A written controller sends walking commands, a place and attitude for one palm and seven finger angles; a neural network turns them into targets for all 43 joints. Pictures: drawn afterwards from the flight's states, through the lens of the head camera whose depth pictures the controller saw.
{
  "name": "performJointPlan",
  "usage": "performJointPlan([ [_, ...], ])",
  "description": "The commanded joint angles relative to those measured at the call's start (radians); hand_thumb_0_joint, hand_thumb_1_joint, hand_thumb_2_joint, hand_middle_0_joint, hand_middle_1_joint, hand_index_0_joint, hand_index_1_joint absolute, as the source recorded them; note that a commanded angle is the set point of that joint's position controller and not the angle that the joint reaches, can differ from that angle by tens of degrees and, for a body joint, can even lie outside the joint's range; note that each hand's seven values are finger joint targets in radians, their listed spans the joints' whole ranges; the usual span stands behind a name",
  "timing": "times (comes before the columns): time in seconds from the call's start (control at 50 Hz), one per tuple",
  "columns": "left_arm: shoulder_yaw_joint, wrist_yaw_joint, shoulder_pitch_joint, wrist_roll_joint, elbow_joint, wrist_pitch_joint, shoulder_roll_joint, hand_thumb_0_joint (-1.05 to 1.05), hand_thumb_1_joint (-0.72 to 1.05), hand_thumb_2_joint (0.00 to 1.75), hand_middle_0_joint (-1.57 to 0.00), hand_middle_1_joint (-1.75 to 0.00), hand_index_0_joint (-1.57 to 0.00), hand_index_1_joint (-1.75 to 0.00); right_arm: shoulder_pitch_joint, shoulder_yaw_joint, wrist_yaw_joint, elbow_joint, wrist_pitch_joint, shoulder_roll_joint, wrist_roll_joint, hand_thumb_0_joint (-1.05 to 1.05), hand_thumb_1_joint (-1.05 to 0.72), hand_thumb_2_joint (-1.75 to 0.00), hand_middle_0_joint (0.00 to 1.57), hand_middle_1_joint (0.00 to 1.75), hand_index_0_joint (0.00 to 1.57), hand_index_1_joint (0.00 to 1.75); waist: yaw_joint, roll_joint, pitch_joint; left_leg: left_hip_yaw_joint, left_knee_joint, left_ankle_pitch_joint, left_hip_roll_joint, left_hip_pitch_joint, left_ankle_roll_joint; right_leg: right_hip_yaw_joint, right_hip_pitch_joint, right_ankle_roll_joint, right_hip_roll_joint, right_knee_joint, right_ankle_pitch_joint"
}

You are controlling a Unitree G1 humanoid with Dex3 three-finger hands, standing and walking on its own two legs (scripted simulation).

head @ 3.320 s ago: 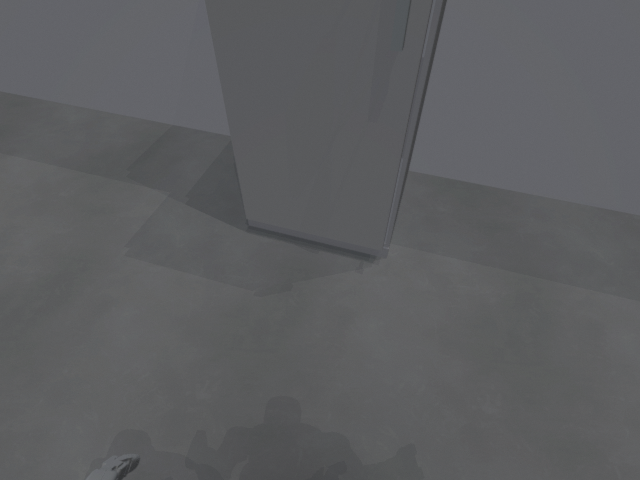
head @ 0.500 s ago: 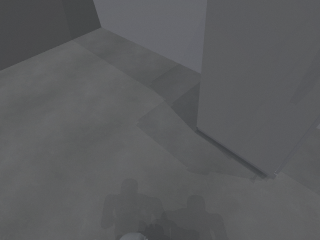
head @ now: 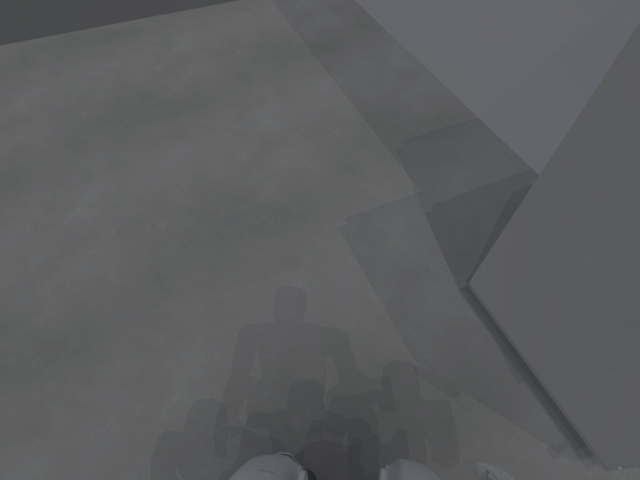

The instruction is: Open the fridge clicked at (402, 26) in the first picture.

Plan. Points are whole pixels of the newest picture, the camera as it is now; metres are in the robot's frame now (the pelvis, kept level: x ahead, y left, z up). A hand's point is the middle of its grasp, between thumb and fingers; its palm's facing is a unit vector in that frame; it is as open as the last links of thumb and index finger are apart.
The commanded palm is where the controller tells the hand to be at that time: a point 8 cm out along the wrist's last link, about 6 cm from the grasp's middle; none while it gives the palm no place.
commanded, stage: walk to a spot facing it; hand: right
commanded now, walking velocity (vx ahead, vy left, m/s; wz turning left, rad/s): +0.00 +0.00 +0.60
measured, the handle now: out of the picture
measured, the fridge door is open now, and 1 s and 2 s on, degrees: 0 0 0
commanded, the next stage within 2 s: none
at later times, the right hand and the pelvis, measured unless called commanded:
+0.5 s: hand out of the picture +0.16 -0.30 -0.16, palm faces -0.20 +0.96 -0.20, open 7.4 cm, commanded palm none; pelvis +0.04 -0.10 +0.02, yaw +18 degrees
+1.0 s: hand (430, 400) +0.25 -0.14 -0.13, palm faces -0.58 +0.76 -0.29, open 7.3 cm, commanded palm none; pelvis +0.02 -0.05 +0.01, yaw +37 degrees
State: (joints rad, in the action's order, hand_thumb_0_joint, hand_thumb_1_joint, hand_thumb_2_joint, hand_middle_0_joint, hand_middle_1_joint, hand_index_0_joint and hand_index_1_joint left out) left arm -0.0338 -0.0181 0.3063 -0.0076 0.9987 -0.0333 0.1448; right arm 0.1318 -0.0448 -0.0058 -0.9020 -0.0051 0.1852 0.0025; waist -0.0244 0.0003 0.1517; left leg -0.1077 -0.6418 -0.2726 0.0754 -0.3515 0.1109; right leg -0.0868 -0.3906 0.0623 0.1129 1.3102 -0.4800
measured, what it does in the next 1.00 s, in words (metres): steps on the spot, turning left: right foot, then left foot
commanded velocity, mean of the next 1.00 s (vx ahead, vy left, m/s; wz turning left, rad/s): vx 0.00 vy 0.00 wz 0.60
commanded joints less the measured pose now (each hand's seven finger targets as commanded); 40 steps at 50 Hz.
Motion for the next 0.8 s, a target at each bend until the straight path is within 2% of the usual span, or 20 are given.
performJointPlan([
  [0.0,-0.031,-0.011,0.004,-0.011,-0.095,0.0,0.116,0.0,0.9,0.9,-0.2,-0.3,-0.2,-0.3,0.037,-0.052,-0.024,0.058,0.017,0.187,0.009,0.0,-0.9,-0.9,0.2,0.3,0.2,0.3,-0.013,0.006,-0.168,0.302,0.289,0.592,-0.304,0.053,0.081,0.08,-0.081,0.025,0.036,-0.067,0.078],
  [0.02,-0.03,-0.011,0.012,-0.012,-0.093,-0.006,0.111,0.0,0.9,0.9,-0.2,-0.3,-0.2,-0.3,0.031,-0.053,-0.021,0.06,0.017,0.187,0.015,0.0,-0.9,-0.9,0.2,0.3,0.2,0.3,-0.021,0.022,-0.165,0.3,0.302,0.522,-0.285,0.018,0.077,0.076,-0.068,0.028,0.028,-0.103,0.092],
  [0.06,-0.033,-0.008,-0.016,-0.012,-0.104,-0.007,0.109,0.0,0.9,0.9,-0.2,-0.3,-0.2,-0.3,0.047,-0.055,-0.013,0.051,0.015,0.189,0.019,0.0,-0.9,-0.9,0.2,0.3,0.2,0.3,-0.014,0.062,-0.153,0.315,0.315,0.415,-0.249,-0.024,0.065,0.074,-0.058,0.03,0.013,-0.164,0.131],
  [0.1,-0.033,-0.005,-0.049,-0.013,-0.123,-0.001,0.114,0.0,0.9,0.9,-0.2,-0.3,-0.2,-0.3,0.057,-0.061,-0.006,0.056,0.009,0.196,0.021,0.0,-0.9,-0.9,0.2,0.3,0.2,0.3,-0.002,0.131,-0.17,0.317,0.301,0.363,-0.221,0.017,0.059,0.061,-0.074,0.032,0.0,-0.248,0.146],
  [0.2,-0.029,-0.008,-0.188,-0.004,-0.186,0.019,0.126,0.0,0.9,0.9,-0.2,-0.3,-0.2,-0.3,0.107,-0.076,0.0,0.072,-0.005,0.215,0.025,0.0,-0.9,-0.9,0.2,0.3,0.2,0.3,0.056,0.184,-0.218,0.415,0.225,0.47,-0.218,0.12,0.063,0.045,-0.023,0.029,-0.064,-0.497,0.083],
  [0.24,-0.032,-0.011,-0.191,0.001,-0.199,0.025,0.134,0.0,0.9,0.9,-0.2,-0.3,-0.2,-0.3,0.104,-0.082,-0.003,0.08,-0.011,0.226,0.024,0.0,-0.9,-0.9,0.2,0.3,0.2,0.3,0.059,0.207,-0.252,0.459,0.19,0.545,-0.225,0.167,0.058,0.05,0.013,0.019,-0.086,-0.594,0.069],
  [0.28,-0.035,-0.016,-0.117,0.007,-0.182,0.035,0.15,0.0,0.9,0.9,-0.2,-0.3,-0.2,-0.3,0.067,-0.083,-0.008,0.092,-0.017,0.224,0.019,0.0,-0.9,-0.9,0.2,0.3,0.2,0.3,0.019,0.179,-0.294,0.46,0.112,0.547,-0.204,0.146,0.009,0.052,0.147,0.01,-0.086,-0.812,0.18],
  [0.3,-0.042,-0.02,-0.063,0.005,-0.168,0.045,0.19,0.0,0.9,0.9,-0.2,-0.3,-0.2,-0.3,0.057,-0.075,-0.009,0.105,-0.02,0.193,0.011,0.0,-0.9,-0.9,0.2,0.3,0.2,0.3,-0.01,0.092,-0.327,0.413,0.028,0.42,-0.146,0.035,-0.041,0.096,0.329,-0.011,-0.014,-0.955,0.305],
  [0.32,-0.06,-0.019,-0.057,-0.008,-0.178,0.05,0.291,0.0,0.9,0.9,-0.2,-0.3,-0.2,-0.3,0.082,-0.064,0.0,0.127,-0.023,0.129,-0.001,0.0,-0.9,-0.9,0.2,0.3,0.2,0.3,-0.006,-0.208,-0.324,0.269,-0.147,-0.076,-0.005,-0.212,-0.114,0.342,0.48,-0.085,0.256,-1.019,0.499],
  [0.34,-0.063,-0.017,-0.068,-0.009,-0.193,0.039,0.331,0.0,0.9,0.9,-0.2,-0.3,-0.2,-0.3,0.094,-0.063,0.004,0.125,-0.022,0.139,0.017,0.0,-0.9,-0.9,0.2,0.3,0.2,0.3,0.003,-0.269,-0.273,0.184,-0.381,-0.341,-0.015,-0.282,-0.151,0.426,0.417,-0.167,0.399,-0.985,0.702],
  [0.36,-0.05,-0.018,-0.122,-0.013,-0.197,0.036,0.268,0.0,0.9,0.9,-0.2,-0.3,-0.2,-0.3,0.131,-0.073,0.001,0.089,-0.032,0.166,0.025,0.0,-0.9,-0.9,0.2,0.3,0.2,0.3,0.028,-0.225,-0.242,0.223,-0.492,-0.289,-0.054,-0.265,-0.164,0.347,0.332,-0.169,0.367,-0.973,0.709],
  [0.38,-0.038,-0.024,-0.172,-0.013,-0.208,0.04,0.222,0.0,0.9,0.9,-0.2,-0.3,-0.2,-0.3,0.131,-0.083,0.006,0.071,-0.04,0.181,0.03,0.0,-0.9,-0.9,0.2,0.3,0.2,0.3,0.045,-0.218,-0.179,0.215,-0.557,-0.225,-0.06,-0.246,-0.177,0.261,0.243,-0.147,0.3,-0.997,0.691],
  [0.4,-0.03,-0.024,-0.196,-0.015,-0.225,0.044,0.214,0.0,0.9,0.9,-0.2,-0.3,-0.2,-0.3,0.135,-0.089,0.016,0.067,-0.039,0.183,0.029,0.0,-0.9,-0.9,0.2,0.3,0.2,0.3,0.061,-0.187,-0.151,0.188,-0.611,-0.185,-0.068,-0.241,-0.176,0.191,0.23,-0.139,0.242,-0.982,0.71],
  [0.42,-0.027,-0.023,-0.183,-0.016,-0.224,0.047,0.206,0.0,0.9,0.9,-0.2,-0.3,-0.2,-0.3,0.138,-0.085,0.024,0.065,-0.041,0.17,0.029,0.0,-0.9,-0.9,0.2,0.3,0.2,0.3,0.058,-0.186,-0.148,0.17,-0.644,-0.147,-0.073,-0.242,-0.181,0.127,0.238,-0.125,0.202,-0.973,0.736],
  [0.46,-0.028,-0.023,-0.154,-0.011,-0.207,0.05,0.198,0.0,0.9,0.9,-0.2,-0.3,-0.2,-0.3,0.145,-0.079,0.03,0.058,-0.046,0.153,0.024,0.0,-0.9,-0.9,0.2,0.3,0.2,0.3,0.055,-0.179,-0.163,0.147,-0.66,-0.099,-0.083,-0.248,-0.191,0.049,0.274,-0.114,0.175,-0.962,0.746],
  [0.52,-0.035,-0.023,-0.075,-0.01,-0.184,0.05,0.2,0.0,0.9,0.9,-0.2,-0.3,-0.2,-0.3,0.111,-0.074,0.034,0.062,-0.056,0.136,0.021,0.0,-0.9,-0.9,0.2,0.3,0.2,0.3,0.024,-0.17,-0.17,0.13,-0.622,-0.074,-0.099,-0.256,-0.201,0.037,0.329,-0.138,0.19,-0.973,0.673],
  [0.58,-0.044,-0.022,-0.036,-0.01,-0.164,0.049,0.206,0.0,0.9,0.9,-0.2,-0.3,-0.2,-0.3,0.075,-0.07,0.035,0.072,-0.061,0.122,0.019,0.0,-0.9,-0.9,0.2,0.3,0.2,0.3,0.01,-0.17,-0.15,0.113,-0.551,-0.079,-0.123,-0.269,-0.205,0.026,0.355,-0.161,0.223,-0.986,0.625],
  [0.66,-0.058,-0.018,0.015,-0.015,-0.131,0.045,0.218,0.0,0.9,0.9,-0.2,-0.3,-0.2,-0.3,0.006,-0.062,0.038,0.087,-0.062,0.105,0.019,0.0,-0.9,-0.9,0.2,0.3,0.2,0.3,-0.021,-0.192,-0.148,0.068,-0.408,-0.133,-0.144,-0.24,-0.198,0.0,0.384,-0.185,0.258,-0.975,0.646],
  [0.76,-0.074,-0.007,0.015,-0.022,-0.107,0.04,0.238,0.0,0.9,0.9,-0.2,-0.3,-0.2,-0.3,-0.028,-0.052,0.037,0.097,-0.05,0.087,0.02,0.0,-0.9,-0.9,0.2,0.3,0.2,0.3,-0.032,-0.208,-0.163,0.014,-0.193,-0.171,-0.132,-0.106,-0.164,-0.062,0.334,-0.183,0.294,-0.933,0.626],
  [0.78,-0.077,-0.005,0.004,-0.023,-0.103,0.04,0.249,0.0,0.9,0.9,-0.2,-0.3,-0.2,-0.3,-0.019,-0.052,0.035,0.1,-0.046,0.08,0.018,0.0,-0.9,-0.9,0.2,0.3,0.2,0.3,-0.023,-0.224,-0.172,0.014,-0.146,-0.171,-0.129,-0.079,-0.154,-0.071,0.327,-0.177,0.305,-0.916,0.623],
])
